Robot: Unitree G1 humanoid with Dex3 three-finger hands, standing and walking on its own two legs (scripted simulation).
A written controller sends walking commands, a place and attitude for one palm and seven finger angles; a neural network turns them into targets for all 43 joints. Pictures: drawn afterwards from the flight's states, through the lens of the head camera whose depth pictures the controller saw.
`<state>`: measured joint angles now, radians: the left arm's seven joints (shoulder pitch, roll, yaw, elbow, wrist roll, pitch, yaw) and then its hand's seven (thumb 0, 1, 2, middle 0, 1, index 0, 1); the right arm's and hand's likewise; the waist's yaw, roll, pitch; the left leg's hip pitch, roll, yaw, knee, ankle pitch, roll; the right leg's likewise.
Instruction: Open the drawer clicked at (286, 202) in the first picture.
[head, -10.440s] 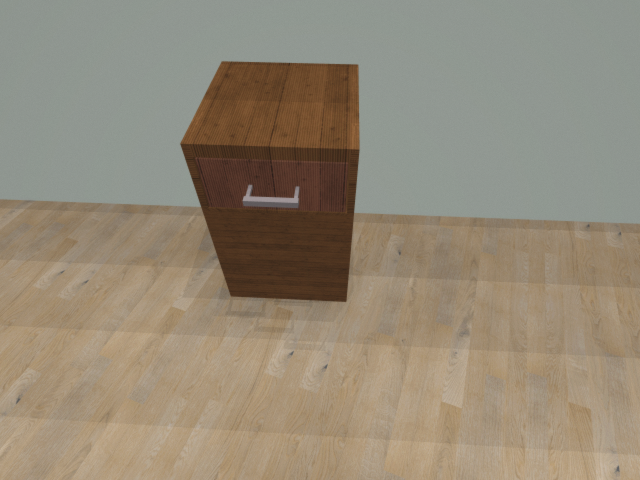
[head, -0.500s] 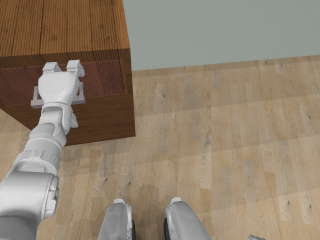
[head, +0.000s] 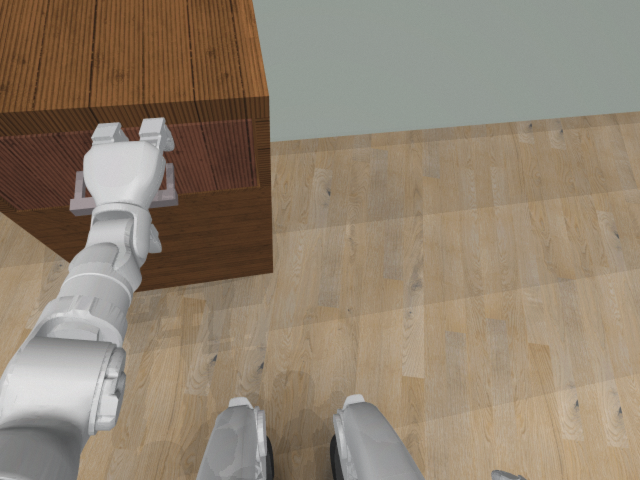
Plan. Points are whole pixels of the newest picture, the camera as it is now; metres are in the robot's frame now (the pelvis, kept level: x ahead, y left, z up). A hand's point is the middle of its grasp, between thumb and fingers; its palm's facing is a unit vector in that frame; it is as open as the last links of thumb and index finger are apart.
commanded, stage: move the hooked fingers above the handle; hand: left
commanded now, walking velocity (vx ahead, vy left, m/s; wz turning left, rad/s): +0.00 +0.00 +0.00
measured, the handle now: (126, 189) +0.53 +0.25 -0.09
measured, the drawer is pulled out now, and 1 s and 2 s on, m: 0.00 0.00 0.00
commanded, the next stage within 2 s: lower the fingers behind the handle in 0.42 s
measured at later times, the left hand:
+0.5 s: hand (149, 187) +0.50 +0.20 -0.03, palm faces +0.02 -0.04 -1.00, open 13.8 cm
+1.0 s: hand (135, 216) +0.48 +0.23 -0.08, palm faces -0.04 -0.07 -1.00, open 13.8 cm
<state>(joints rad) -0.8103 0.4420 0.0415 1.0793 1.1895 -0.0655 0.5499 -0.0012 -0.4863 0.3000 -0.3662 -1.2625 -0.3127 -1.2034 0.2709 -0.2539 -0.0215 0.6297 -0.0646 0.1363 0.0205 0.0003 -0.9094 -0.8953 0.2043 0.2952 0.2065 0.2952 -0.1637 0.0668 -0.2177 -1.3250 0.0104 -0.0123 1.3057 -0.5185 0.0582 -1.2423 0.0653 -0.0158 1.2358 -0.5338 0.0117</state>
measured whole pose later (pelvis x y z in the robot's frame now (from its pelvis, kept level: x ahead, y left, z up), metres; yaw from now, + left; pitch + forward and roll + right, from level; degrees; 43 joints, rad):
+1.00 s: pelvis +0.00 -0.02 -0.02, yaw +0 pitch +33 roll -5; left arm -0.76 0.51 0.08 1.06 1.17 -0.14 0.52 0.00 -0.49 0.30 -0.32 -1.20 -0.31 -1.20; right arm 0.25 -0.25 -0.04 0.67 -0.07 0.11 0.02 0.00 -0.91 -0.90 0.20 0.30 0.21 0.30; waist -0.13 0.06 -0.22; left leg -1.42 0.02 -0.03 1.40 -0.56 0.03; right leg -1.34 0.08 -0.04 1.34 -0.58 -0.01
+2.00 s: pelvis -0.02 -0.02 -0.06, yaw -1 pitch +36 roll -5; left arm -0.84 0.55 0.05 1.09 1.16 -0.07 0.48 0.00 -0.49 0.30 -0.31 -1.20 -0.31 -1.20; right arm 0.25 -0.24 -0.01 0.67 -0.07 0.08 0.03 0.00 -0.91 -0.90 0.20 0.30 0.21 0.30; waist -0.14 0.07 -0.22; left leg -1.60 0.02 -0.04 1.56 -0.58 0.04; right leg -1.52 0.08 -0.05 1.50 -0.61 -0.01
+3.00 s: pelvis -0.01 -0.01 -0.06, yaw -1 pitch +36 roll -6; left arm -0.82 0.54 0.05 1.06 1.16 -0.08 0.50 0.00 0.81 0.86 -0.39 -1.34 -0.41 -1.35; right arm 0.25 -0.24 -0.01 0.67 -0.07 0.10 0.04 0.00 -0.91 -0.90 0.20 0.30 0.21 0.30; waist -0.13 0.07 -0.22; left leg -1.58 0.02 -0.03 1.54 -0.58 0.05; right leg -1.50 0.07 -0.04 1.48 -0.61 0.00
